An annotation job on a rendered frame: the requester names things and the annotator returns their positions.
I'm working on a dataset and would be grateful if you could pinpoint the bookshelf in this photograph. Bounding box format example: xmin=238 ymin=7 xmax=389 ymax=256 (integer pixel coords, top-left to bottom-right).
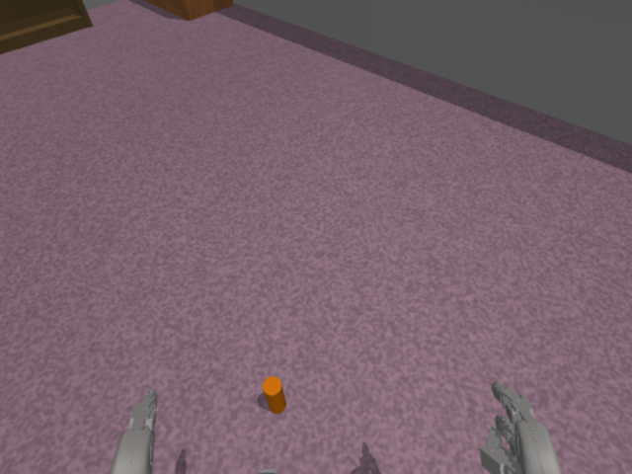
xmin=0 ymin=0 xmax=93 ymax=54

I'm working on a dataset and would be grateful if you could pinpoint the left robot hand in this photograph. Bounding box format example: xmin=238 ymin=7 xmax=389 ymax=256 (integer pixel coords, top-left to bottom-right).
xmin=110 ymin=390 xmax=157 ymax=474

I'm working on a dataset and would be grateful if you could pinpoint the can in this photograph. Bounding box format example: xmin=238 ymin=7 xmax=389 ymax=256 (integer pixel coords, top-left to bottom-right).
xmin=263 ymin=376 xmax=286 ymax=414

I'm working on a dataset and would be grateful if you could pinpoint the right robot hand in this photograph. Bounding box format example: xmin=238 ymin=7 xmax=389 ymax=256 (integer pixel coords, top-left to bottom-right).
xmin=480 ymin=381 xmax=562 ymax=474

